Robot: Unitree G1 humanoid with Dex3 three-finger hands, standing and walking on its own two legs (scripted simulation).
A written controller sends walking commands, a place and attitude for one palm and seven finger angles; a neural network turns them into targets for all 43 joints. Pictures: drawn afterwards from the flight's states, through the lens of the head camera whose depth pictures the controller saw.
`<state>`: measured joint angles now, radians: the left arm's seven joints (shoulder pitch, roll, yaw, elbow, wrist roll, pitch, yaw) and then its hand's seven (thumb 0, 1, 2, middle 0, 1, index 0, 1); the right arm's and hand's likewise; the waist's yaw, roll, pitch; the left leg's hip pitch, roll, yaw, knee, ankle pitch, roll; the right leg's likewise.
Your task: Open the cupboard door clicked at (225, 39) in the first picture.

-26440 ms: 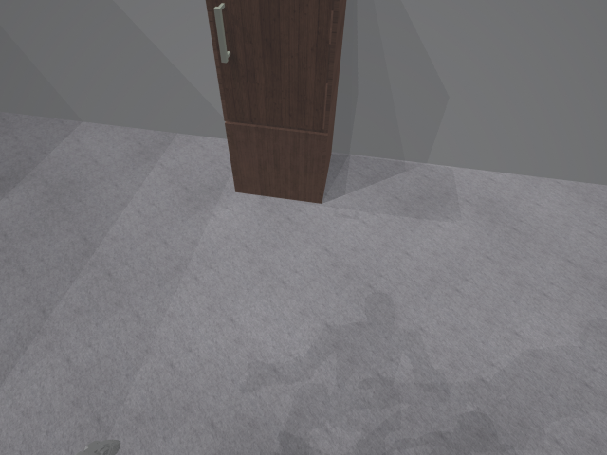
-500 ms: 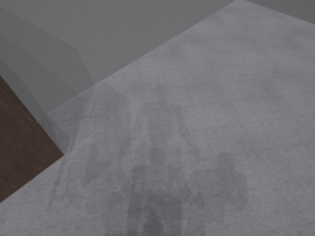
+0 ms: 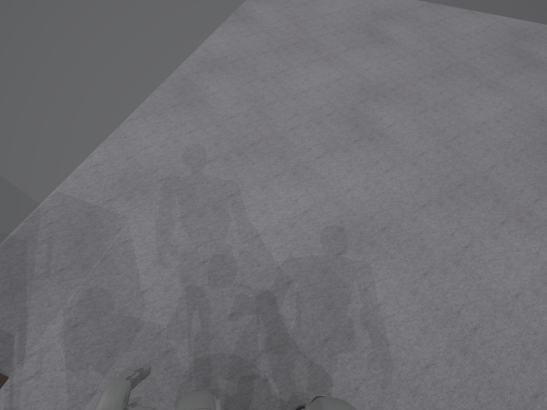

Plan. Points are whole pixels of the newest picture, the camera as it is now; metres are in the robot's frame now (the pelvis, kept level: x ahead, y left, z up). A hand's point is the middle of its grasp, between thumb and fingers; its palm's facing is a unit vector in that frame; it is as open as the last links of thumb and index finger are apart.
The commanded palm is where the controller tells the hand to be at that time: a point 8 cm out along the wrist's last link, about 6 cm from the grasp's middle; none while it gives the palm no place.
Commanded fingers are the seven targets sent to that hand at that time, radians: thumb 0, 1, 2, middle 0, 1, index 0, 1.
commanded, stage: walk to a spot facing it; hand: left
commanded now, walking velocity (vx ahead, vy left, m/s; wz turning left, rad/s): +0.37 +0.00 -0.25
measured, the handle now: out of the picture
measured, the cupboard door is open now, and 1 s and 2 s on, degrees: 44 44 44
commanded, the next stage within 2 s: turn to face it in 0.78 s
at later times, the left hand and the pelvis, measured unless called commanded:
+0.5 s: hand (196, 286) +0.35 +0.15 -0.16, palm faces -0.16 -0.97 -0.19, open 7.3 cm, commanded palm none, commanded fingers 0.00 0.90 0.90 -0.20 -0.30 -0.20 -0.30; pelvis +0.22 -0.03 +0.00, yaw -8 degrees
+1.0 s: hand (236, 200) +0.56 +0.08 -0.16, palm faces -0.17 -0.97 -0.19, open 7.3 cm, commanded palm none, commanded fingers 0.00 0.90 0.90 -0.20 -0.30 -0.20 -0.30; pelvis +0.43 -0.08 +0.00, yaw -9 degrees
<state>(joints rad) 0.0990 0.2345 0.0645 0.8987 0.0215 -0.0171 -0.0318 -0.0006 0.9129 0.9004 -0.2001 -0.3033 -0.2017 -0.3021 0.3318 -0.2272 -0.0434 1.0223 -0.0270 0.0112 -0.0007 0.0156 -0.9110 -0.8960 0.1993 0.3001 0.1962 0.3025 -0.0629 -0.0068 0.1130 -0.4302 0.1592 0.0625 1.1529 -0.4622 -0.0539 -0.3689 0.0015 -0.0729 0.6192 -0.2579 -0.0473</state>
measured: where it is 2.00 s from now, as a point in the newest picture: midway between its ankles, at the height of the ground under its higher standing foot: (310, 291)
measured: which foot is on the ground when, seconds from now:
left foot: up 0.00-0.16, down 0.18-0.48, up 0.50-0.70, down 0.72-0.98, up 1.00-1.00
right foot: down 0.00-0.18, up 0.20-0.46, down 0.48-0.72, up 0.74-0.96, down 0.98-1.00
